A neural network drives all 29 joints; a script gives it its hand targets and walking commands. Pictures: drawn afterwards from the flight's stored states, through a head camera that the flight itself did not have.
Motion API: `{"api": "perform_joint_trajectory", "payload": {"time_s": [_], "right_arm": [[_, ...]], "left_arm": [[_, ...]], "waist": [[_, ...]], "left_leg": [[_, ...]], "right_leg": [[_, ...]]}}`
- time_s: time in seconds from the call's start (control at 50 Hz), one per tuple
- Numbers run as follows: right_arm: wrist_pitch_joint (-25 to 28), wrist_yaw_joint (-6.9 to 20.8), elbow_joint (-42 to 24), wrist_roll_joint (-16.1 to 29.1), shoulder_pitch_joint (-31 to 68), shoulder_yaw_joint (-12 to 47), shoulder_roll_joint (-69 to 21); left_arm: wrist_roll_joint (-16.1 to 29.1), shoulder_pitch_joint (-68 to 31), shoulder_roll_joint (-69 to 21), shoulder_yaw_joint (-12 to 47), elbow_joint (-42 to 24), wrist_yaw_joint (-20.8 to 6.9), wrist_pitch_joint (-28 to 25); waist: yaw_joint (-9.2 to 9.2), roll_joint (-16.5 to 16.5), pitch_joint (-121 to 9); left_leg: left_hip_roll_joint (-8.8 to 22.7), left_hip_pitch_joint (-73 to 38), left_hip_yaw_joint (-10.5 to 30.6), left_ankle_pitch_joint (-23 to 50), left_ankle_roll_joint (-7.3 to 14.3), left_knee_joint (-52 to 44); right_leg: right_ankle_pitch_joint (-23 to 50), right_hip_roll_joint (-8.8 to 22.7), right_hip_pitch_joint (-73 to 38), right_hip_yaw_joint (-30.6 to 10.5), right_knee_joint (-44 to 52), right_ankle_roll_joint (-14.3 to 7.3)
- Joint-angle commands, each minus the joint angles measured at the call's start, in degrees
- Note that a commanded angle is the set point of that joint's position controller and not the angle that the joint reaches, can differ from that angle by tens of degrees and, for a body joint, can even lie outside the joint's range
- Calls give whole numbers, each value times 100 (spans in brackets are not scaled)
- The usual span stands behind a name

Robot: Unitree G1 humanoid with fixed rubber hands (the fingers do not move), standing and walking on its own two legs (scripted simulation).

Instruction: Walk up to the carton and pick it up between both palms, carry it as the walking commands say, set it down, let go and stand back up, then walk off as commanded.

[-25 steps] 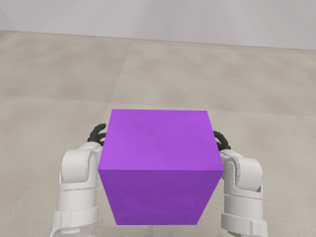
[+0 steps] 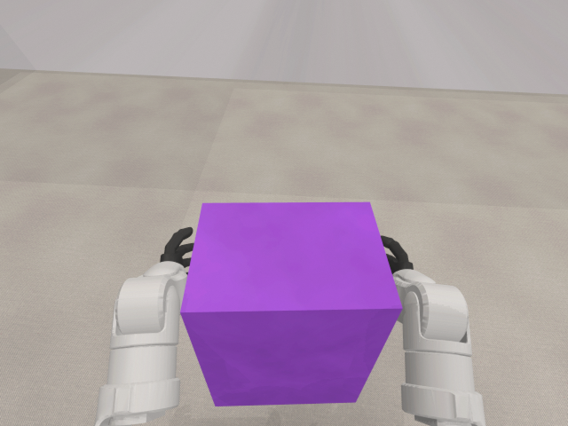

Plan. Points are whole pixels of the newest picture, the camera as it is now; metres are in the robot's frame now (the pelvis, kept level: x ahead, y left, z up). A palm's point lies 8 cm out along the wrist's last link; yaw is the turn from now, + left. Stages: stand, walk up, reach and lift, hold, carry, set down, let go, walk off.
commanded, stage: carry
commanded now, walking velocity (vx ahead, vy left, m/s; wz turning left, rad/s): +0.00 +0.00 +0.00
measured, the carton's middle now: (286, 312) +0.27 +0.01 +0.04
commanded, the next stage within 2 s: none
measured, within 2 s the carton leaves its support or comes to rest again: neither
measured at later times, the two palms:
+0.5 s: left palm (178, 318) +0.23 +0.14 +0.09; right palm (423, 335) +0.23 -0.17 +0.07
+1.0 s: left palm (155, 389) +0.15 +0.15 +0.08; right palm (438, 395) +0.15 -0.16 +0.08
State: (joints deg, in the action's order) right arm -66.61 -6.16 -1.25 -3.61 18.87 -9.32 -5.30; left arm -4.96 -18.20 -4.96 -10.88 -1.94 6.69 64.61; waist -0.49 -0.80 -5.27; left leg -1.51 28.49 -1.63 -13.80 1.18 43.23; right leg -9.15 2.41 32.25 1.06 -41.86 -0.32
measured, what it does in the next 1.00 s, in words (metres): walks backwards: left foot, then right foot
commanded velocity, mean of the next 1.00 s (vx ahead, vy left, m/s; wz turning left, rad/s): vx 0.00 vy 0.00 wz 0.00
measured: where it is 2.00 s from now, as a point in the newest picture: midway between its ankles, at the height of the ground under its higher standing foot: outside the picture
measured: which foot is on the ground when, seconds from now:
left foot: down 0.00-0.18, up 0.20-0.26, down 0.28-0.88, up 0.90-0.94, down 0.96-1.00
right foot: down 0.00-0.34, up 0.36-0.42, down 0.44-1.00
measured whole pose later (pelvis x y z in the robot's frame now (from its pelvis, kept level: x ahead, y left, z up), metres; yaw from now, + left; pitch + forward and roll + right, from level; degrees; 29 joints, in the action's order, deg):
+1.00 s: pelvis -0.11 -0.02 +0.01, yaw +1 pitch +0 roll +0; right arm -65.3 -4.6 -10.1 -4.4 7.8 -7.4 -7.5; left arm -5.1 -8.1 -6.9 -8.5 -10.7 6.1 64.1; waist -0.7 0.1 -6.3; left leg -0.4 29.7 -3.2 -12.2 3.2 41.2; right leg -8.9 0.6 29.9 5.1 -38.7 -2.4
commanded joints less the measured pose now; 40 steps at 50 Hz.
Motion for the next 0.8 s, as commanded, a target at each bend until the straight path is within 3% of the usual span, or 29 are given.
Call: {"api": "perform_joint_trajectory", "payload": {"time_s": [0.0,0.02,0.04,0.08,0.1,0.16,0.18,0.24,0.26,0.28,0.3,0.32,0.34,0.36,0.4,0.42,0.44,0.46,0.48,0.5,0.54,0.56,0.6,0.62,0.66,0.7,0.74,0.76,0.78], "right_arm": [[415,1349,-291,1244,2532,3215,-5303],[503,1388,-635,1393,2816,3326,-5311],[746,1323,-1433,1984,5194,3921,-5040],[923,1302,219,1123,4070,2991,-4781],[712,1287,-1200,1839,3886,3928,-5235],[850,1290,99,903,2389,2955,-5140],[693,1229,-2155,1917,3280,4216,-5374],[474,1263,-744,1318,2432,3531,-5198],[347,1291,-1932,1856,2715,4178,-5409],[281,1320,-1865,1836,2395,4179,-5326],[288,1313,-1254,1506,2398,3775,-5083],[190,1332,-2072,1822,2607,4080,-5033],[412,1369,-1880,2214,5035,4251,-4736],[527,1382,-844,1622,4165,3660,-4585],[347,1357,-2153,2171,3711,4374,-5131],[576,1377,732,689,1920,2670,-4608],[461,1374,-1315,1658,2632,3890,-5082],[854,1379,1161,338,1624,2457,-4662],[936,1349,-305,1006,2591,3308,-5010],[907,1350,-1720,1634,3263,4141,-5302],[659,1312,-2286,1991,3278,4458,-5613],[628,1306,-1190,1516,2777,3831,-5222],[437,1308,-2064,1967,3076,4364,-5206],[497,1314,-583,1214,2194,3510,-4790],[443,1361,-1835,1767,2359,4025,-4899],[192,1413,-1711,1916,2207,4154,-5066],[440,1425,-979,1542,2942,3675,-4700],[274,1393,-2400,2207,3394,4497,-4901],[123,1396,-2071,1904,2236,4182,-4986]], "left_arm": [[1731,-3133,-5298,3550,-614,-1594,-160],[1787,-3219,-5277,3690,-862,-1582,-286],[2298,-5440,-5095,4109,-1420,-1529,-549],[1460,-4256,-4856,3084,285,-1513,-730],[2247,-4284,-5169,4063,-1263,-1528,-505],[1448,-2833,-5070,3156,74,-1592,-624],[2385,-3307,-5516,4354,-1551,-1605,-408],[1615,-2548,-4954,3708,-649,-1555,-239],[2244,-3026,-5304,4447,-1862,-1564,-96],[2190,-2774,-5220,4391,-1789,-1599,-33],[1830,-2652,-5022,4008,-1313,-1569,-69],[2137,-2808,-5227,4398,-1753,-1580,53],[2273,-4790,-4815,4360,-1621,-1519,-211],[1688,-3896,-4620,3657,-517,-1532,-366],[2405,-3866,-5160,4382,-2026,-1544,-153],[1010,-2031,-4808,2710,1047,-1629,-404],[1992,-2981,-5120,3974,-1181,-1568,-302],[708,-1781,-4615,2459,1457,-1663,-683],[1303,-2460,-4919,3101,301,-1686,-746],[2020,-3248,-5304,4052,-1243,-1694,-708],[2244,-3146,-5520,4293,-1767,-1649,-435],[1696,-2715,-5163,3719,-685,-1596,-418],[2061,-2914,-4994,4245,-1715,-1544,-227],[1431,-2261,-4615,3556,-445,-1556,-306],[1940,-2467,-5015,4271,-1571,-1531,-188],[1941,-2414,-4980,4335,-2063,-1460,-56],[1716,-2949,-4746,3856,-882,-1491,-276],[2489,-3583,-4950,4652,-2414,-1506,-112],[2240,-2396,-5171,4377,-1820,-1550,82]], "waist": [[-80,1271,-1880],[-86,909,-1729],[-129,903,-1907],[-129,506,-1848],[-123,440,-1702],[-12,-943,-1946],[68,-929,-2093],[125,-572,-2203],[150,-263,-1979],[165,995,-2033],[3,1154,-1888],[-107,1721,-1566],[-187,1387,-1734],[-161,991,-1732],[-119,819,-1951],[-93,517,-1917],[-28,-381,-1901],[17,-1360,-1510],[37,-1569,-1645],[120,-941,-1590],[125,-740,-1617],[90,-897,-1771],[66,-637,-1824],[68,-178,-1674],[40,1319,-1600],[-123,1531,-1750],[-131,949,-1842],[-93,966,-1701],[-61,611,-1691]], "left_leg": [[1195,225,1724,-2720,493,-2453],[1154,499,1576,-2731,300,-2626],[1061,421,1392,-2381,218,-2521],[793,388,777,-1816,94,-2118],[769,460,855,-2169,137,-1986],[-159,-914,-240,-1123,78,-104],[-361,-1522,-430,-682,132,586],[-204,-1903,-316,-1091,347,-418],[-58,-1639,76,-1264,446,-641],[676,-987,1246,-2322,656,-1928],[1566,392,2569,-3702,871,-3056],[1628,1213,2537,-3828,709,-3444],[1473,1328,1689,-3070,502,-3125],[1382,1086,1493,-2654,353,-2881],[1094,723,1010,-2396,264,-2205],[913,297,879,-2058,245,-1727],[591,245,684,-1252,126,-937],[299,332,235,-677,-61,-471],[28,-277,-47,-837,13,73],[35,-887,-104,-468,67,242],[10,-1107,-205,-305,85,204],[-32,-1274,-282,-606,181,-167],[189,-1347,122,-537,315,-644],[224,-1088,331,-1037,343,-960],[1119,-242,1771,-2970,483,-2769],[1403,779,1615,-3063,279,-3323],[1184,731,970,-2297,183,-2690],[984,525,801,-2398,178,-2535],[1017,260,898,-2373,196,-2144]], "right_leg": [[-1027,44,-1636,-53,332,-11],[-1037,-110,-1822,-31,181,-123],[-921,-168,-1926,-33,127,-147],[-1080,-152,-1908,-60,265,-214],[-1504,-40,-1827,-290,559,-252],[-3190,700,-529,-1372,2611,-184],[-3198,888,69,-1355,2994,-72],[-2942,794,37,-855,2620,25],[-2716,548,182,-422,1927,66],[-2161,48,-241,142,834,207],[-1406,-219,-1213,305,-834,200],[-1064,-323,-1590,156,-1569,143],[-853,-153,-2023,81,-1327,32],[-965,-212,-1938,30,-753,-68],[-1288,-246,-2209,127,14,-130],[-1641,-74,-2033,-304,948,-179],[-2325,723,-1759,-1696,1933,-416],[-2911,1201,-1242,-2273,2651,-435],[-3687,1228,-503,-2143,3012,-393],[-3255,1012,-93,-1606,2913,-222],[-3056,897,38,-1176,2828,-290],[-3026,914,-18,-994,2729,-312],[-2637,742,-145,-937,2444,-250],[-2603,623,-200,-698,2240,-130],[-1708,-50,-768,40,580,11],[-940,-214,-1999,245,-780,-95],[-1106,-226,-2127,193,-170,-192],[-1359,-380,-2037,262,143,-179],[-1692,-149,-1813,-94,874,-257]]}}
